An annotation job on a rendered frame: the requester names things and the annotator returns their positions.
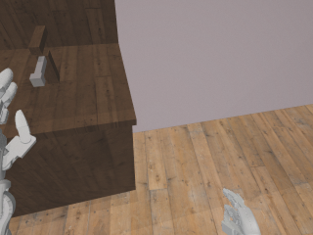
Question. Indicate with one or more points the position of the counter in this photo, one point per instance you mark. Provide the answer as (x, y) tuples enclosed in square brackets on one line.
[(82, 117)]

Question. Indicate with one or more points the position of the robot left forearm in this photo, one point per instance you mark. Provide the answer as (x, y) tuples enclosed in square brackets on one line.
[(7, 206)]

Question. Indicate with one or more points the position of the tap lever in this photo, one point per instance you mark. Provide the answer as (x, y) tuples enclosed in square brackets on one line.
[(37, 78)]

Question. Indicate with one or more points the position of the robot left hand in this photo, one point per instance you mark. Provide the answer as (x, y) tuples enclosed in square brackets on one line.
[(21, 144)]

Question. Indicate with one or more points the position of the robot right hand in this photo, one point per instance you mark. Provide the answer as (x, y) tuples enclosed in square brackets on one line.
[(243, 221)]

